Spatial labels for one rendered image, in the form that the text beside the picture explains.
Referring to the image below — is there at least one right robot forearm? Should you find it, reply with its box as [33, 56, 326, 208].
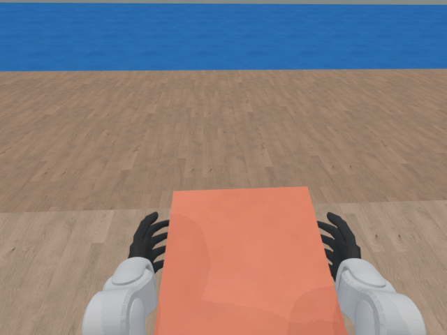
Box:
[335, 258, 426, 335]

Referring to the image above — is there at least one left robot hand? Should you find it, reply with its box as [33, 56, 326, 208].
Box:
[128, 211, 170, 274]

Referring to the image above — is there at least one carton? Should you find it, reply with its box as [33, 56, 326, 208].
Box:
[154, 186, 347, 335]

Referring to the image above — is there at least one left robot forearm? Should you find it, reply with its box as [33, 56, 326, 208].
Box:
[82, 257, 157, 335]

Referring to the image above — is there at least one right robot hand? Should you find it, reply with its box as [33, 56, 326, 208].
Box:
[317, 212, 361, 281]

